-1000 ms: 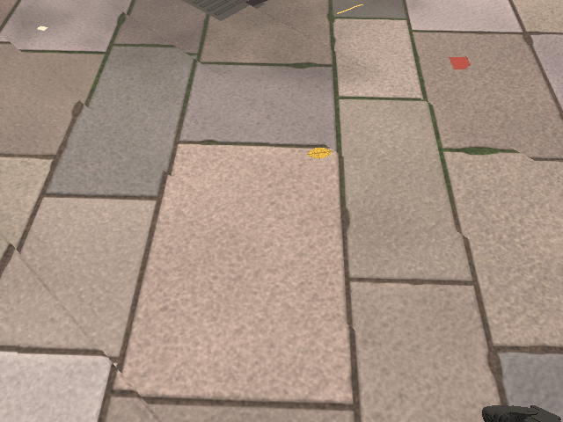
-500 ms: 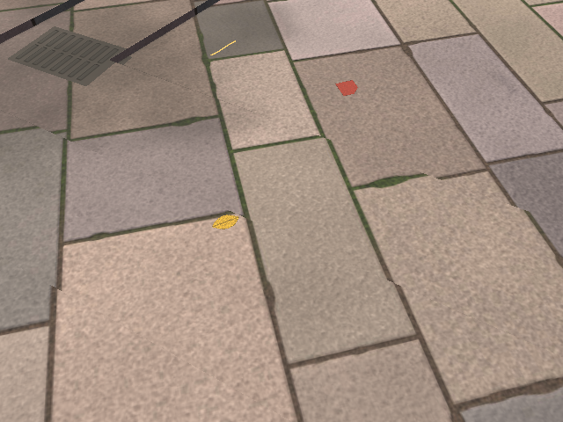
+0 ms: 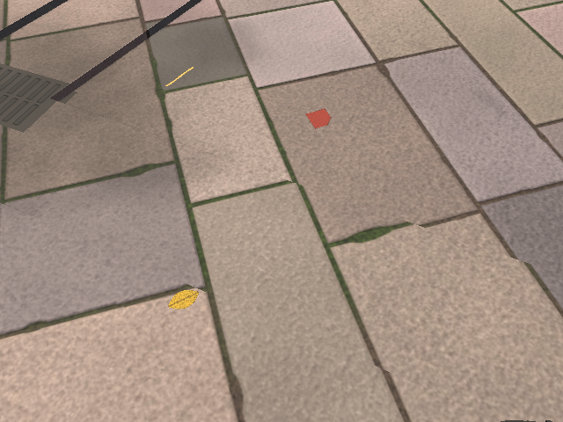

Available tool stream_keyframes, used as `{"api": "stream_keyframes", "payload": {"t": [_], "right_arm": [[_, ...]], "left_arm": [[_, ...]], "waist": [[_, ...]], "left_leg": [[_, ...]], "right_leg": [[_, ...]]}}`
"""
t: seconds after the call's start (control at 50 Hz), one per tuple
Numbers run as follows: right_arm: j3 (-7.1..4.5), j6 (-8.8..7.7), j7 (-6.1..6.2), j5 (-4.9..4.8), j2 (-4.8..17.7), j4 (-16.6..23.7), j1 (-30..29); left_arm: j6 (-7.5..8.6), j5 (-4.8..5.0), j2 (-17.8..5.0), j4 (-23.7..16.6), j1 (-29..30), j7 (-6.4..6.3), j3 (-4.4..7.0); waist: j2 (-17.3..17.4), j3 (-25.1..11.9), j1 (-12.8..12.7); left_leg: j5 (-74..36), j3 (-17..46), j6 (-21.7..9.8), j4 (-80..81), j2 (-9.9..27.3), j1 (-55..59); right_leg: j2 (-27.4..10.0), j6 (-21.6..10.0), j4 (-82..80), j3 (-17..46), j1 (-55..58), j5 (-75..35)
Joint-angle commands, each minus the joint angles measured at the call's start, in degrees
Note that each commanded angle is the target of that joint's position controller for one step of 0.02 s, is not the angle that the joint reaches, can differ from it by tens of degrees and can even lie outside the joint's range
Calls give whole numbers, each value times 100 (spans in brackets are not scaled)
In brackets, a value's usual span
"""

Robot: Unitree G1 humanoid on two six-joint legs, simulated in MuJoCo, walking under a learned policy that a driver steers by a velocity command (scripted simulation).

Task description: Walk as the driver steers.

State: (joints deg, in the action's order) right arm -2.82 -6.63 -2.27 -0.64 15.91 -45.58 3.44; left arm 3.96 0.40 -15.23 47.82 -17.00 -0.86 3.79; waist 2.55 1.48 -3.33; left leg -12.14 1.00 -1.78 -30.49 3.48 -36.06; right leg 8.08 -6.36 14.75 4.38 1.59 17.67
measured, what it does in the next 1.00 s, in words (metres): goes down, turning left: left foot, then right foot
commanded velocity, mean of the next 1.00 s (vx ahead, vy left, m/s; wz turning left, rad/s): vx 0.50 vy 0.00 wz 0.34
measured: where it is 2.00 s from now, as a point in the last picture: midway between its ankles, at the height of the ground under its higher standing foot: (242, 209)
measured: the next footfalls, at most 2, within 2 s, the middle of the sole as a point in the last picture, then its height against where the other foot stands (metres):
left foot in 0.10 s outside the picture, level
right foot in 0.54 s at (343, 389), level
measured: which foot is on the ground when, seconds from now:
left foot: up 0.00-0.08, down 0.10-0.54, up 0.56-0.98, down 1.00-1.00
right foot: down 0.00-0.16, up 0.18-0.52, down 0.54-1.00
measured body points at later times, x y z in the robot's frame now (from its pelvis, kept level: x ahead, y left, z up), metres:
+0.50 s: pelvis +0.33 +0.02 -0.02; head +0.35 +0.03 +0.43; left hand +0.52 +0.31 -0.07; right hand +0.41 -0.25 -0.15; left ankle +0.24 +0.11 -0.75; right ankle +0.52 -0.08 -0.74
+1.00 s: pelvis +0.58 +0.12 -0.05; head +0.59 +0.14 +0.40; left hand +0.44 +0.37 -0.18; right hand +0.88 +0.00 -0.11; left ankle +0.62 +0.26 -0.78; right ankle +0.53 -0.08 -0.77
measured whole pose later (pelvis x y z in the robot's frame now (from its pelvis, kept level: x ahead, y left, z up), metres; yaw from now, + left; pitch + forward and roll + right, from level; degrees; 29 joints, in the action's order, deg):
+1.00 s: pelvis +0.58 +0.12 -0.05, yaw +25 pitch +3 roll -2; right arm -2.7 -3.9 -1.1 -0.5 15.5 -39.5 3.6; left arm 3.9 1.9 -17.3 53.6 -22.2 0.8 4.0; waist 0.5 -0.4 -5.4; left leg 6.5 -0.3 -4.0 -29.4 2.1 -26.5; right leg -1.3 1.7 23.4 -1.3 -2.6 22.5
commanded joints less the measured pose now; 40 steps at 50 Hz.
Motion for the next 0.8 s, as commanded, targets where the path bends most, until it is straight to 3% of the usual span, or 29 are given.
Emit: {"api": "stream_keyframes", "payload": {"t": [0.02,0.08,0.12,0.14,0.16,0.18,0.2,0.22,0.24,0.26,0.28,0.32,0.34,0.38,0.42,0.48,0.52,0.54,0.56,0.58,0.6,0.62,0.64,0.68,0.7,0.76,0.8], "right_arm": [[-80,-124,-144,-41,469,542,-725],[-100,-92,-213,-55,563,544,-528],[-202,-49,-164,-20,735,357,148],[-278,-70,-161,5,757,204,782],[-406,-88,-142,104,1004,8,2001],[-309,-73,-138,100,916,-230,2286],[-360,15,-70,24,974,-168,2155],[-388,80,3,-18,974,22,1562],[-346,115,58,-38,805,130,1246],[-294,119,101,-20,697,191,1110],[-289,127,152,31,685,246,1032],[-291,137,260,-10,637,251,1037],[-322,173,318,-15,731,248,1041],[-372,269,411,19,827,234,1107],[-373,297,433,-7,734,133,1420],[-361,314,496,-64,559,105,1629],[-330,316,484,-72,356,179,1630],[-252,311,436,-78,66,202,1624],[-174,330,367,-95,-181,141,2269],[-176,334,341,-81,104,159,3018],[-235,361,347,-227,447,273,2777],[-321,427,401,-183,719,289,1976],[-331,468,400,-185,685,430,1765],[-330,509,338,-87,554,442,1615],[-316,497,333,-69,426,435,1588],[-208,400,275,39,200,568,1120],[-111,315,202,36,56,652,737]], "left_arm": [[25,-56,-804,9,-431,-45,197],[-29,-69,-960,38,-475,-101,242],[-98,-98,-988,10,-566,-80,224],[-130,-74,-912,-80,-441,-51,188],[-52,-52,-866,-314,103,-50,138],[116,-104,-538,-479,19,26,-13],[244,40,-754,-652,304,83,1],[338,94,-761,-774,616,138,-6],[387,18,-772,-833,1010,147,1],[402,-52,-756,-815,1084,121,23],[389,-102,-675,-800,915,113,17],[378,-112,-575,-772,851,96,9],[382,-122,-439,-838,1090,79,-45],[410,-159,-257,-908,1340,107,-124],[405,-109,-337,-1028,1545,144,-82],[393,-68,-511,-1138,1572,125,0],[444,-76,-535,-990,1156,104,46],[477,-97,-577,-810,524,100,78],[464,-197,-788,-732,-156,110,115],[340,-91,-992,-670,-443,161,175],[265,31,-1183,-435,-526,198,301],[243,5,-774,-558,-213,221,187],[227,-100,-815,-564,206,227,138],[255,-107,-537,-497,584,224,55],[274,-105,-513,-449,629,211,51],[305,-19,-668,-268,418,181,114],[254,37,-790,-170,289,152,159]], "waist": [[-421,194,-153],[-369,48,-18],[-444,-461,257],[-307,-712,624],[276,-1400,1405],[1219,-1972,1290],[833,-1951,1251],[284,-1183,1037],[-224,-576,928],[-490,-223,736],[-304,-171,555],[-140,5,411],[-22,90,442],[150,-8,577],[169,-10,709],[168,4,576],[70,-75,321],[-287,-277,9],[-1255,-1058,4],[-1758,-1471,248],[-1916,-1383,164],[-819,-642,-84],[-1147,-327,95],[-1016,71,306],[-975,29,368],[-749,-121,254],[-626,-180,129]], "left_leg": [[200,26,-281,196,-90,-102],[669,-193,-372,570,-464,227],[1204,-524,-531,411,-865,1211],[1129,-267,-817,396,-808,2601],[396,1330,-1729,271,170,4871],[-313,3041,-2126,638,1134,6127],[500,3412,-2000,790,1123,6024],[1179,3174,-1858,1009,1019,5243],[970,2909,-1799,1236,853,4390],[543,2646,-1740,1430,642,3694],[296,2581,-1802,1550,556,3306],[239,2197,-1720,1663,354,2638],[266,1964,-1668,1737,196,2185],[831,1552,-1381,1693,-163,1407],[1959,1735,-1116,1519,-256,1055],[2825,2144,-865,818,-260,1239],[3006,2219,-688,-51,-332,1329],[3830,1890,-483,-1258,-635,899],[5193,1408,-221,-3224,-995,95],[5233,1241,-30,-4119,-765,-529],[4466,954,87,-4593,-462,-1143],[3934,786,106,-4523,-294,-1238],[3485,745,142,-4565,-183,-1179],[3204,760,134,-3947,115,-653],[3138,633,97,-3612,193,-429],[2580,391,65,-2391,342,-309],[2090,215,45,-1431,299,25]], "right_leg": [[-1850,-313,198,245,195,-3291],[-1839,-90,927,23,780,-5103],[-1686,43,2140,-19,797,-6494],[-1473,360,3137,-195,-366,-6364],[-840,954,5427,-479,-2464,-5490],[-242,1012,6736,-4,-3711,936],[-420,851,6698,494,-3824,1302],[-729,694,6163,511,-4128,1024],[-886,619,5519,352,-4079,816],[-935,651,5045,189,-3799,599],[-992,724,4781,181,-3561,519],[-1102,890,3697,141,-3277,41],[-994,986,3011,-57,-2976,-371],[-752,1019,1930,-272,-2032,-2056],[-658,984,1451,-129,-1485,-3148],[-776,893,1178,227,-1243,-3086],[-963,737,1114,278,-872,-2619],[-1370,569,1070,489,-142,-2608],[-2570,27,1509,1489,1132,-3439],[-3248,-425,1494,2650,1548,-2934],[-3307,-719,758,3580,1378,-148],[-2783,-445,214,3072,576,964],[-2830,-577,57,2974,-85,835],[-2380,-551,-203,2108,-1065,203],[-2197,-467,-307,1722,-1218,-66],[-2154,-588,-477,1068,-1046,-1334],[-2054,-564,-524,638,-1005,-1700]]}}
Keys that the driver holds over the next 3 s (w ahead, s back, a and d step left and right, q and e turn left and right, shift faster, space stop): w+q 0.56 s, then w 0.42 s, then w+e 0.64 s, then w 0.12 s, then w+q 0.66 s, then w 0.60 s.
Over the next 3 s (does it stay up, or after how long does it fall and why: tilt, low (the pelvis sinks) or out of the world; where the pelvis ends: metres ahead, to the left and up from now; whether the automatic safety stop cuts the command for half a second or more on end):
stays up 1.69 0.37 -0.12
